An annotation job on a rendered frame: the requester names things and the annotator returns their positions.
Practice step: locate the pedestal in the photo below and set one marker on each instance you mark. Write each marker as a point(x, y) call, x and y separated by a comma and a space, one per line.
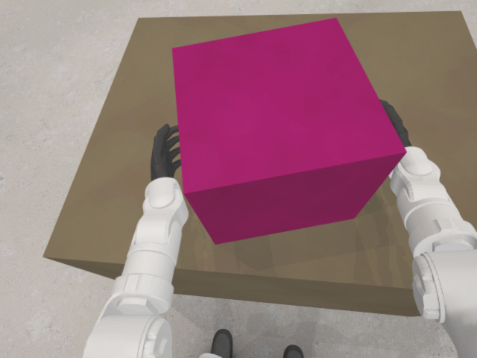
point(424, 64)

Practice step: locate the right robot hand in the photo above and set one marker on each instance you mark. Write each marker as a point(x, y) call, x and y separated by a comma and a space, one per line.
point(397, 123)

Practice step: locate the robot left upper arm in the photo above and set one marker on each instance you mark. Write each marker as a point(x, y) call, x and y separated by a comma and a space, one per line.
point(130, 336)

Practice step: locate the right robot forearm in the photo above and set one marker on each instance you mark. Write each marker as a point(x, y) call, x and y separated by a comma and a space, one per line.
point(428, 213)

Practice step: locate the robot left foot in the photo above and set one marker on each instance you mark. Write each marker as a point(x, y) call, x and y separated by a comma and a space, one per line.
point(222, 344)

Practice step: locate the left robot forearm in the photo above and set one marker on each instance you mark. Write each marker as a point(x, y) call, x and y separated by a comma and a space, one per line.
point(144, 288)

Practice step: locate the robot right upper arm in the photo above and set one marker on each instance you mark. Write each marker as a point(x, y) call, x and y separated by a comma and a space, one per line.
point(445, 289)

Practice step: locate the left robot hand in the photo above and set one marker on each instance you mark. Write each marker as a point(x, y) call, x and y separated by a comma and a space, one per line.
point(161, 159)

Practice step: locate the carton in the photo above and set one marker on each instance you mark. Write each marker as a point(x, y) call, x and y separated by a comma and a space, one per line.
point(279, 130)

